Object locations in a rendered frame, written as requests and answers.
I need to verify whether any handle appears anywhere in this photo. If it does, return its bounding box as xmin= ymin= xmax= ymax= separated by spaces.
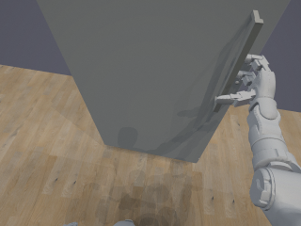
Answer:
xmin=213 ymin=9 xmax=264 ymax=113

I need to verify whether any robot right upper arm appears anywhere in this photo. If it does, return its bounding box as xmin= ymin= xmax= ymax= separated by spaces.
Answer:
xmin=249 ymin=167 xmax=301 ymax=226

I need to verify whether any robot right forearm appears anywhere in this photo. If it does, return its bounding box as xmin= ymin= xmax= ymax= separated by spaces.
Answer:
xmin=246 ymin=97 xmax=301 ymax=174

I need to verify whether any robot right hand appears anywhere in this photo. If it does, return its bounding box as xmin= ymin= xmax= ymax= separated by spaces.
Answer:
xmin=215 ymin=54 xmax=276 ymax=107

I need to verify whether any fridge door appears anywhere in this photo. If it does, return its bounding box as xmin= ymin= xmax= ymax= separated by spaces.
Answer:
xmin=37 ymin=0 xmax=290 ymax=164

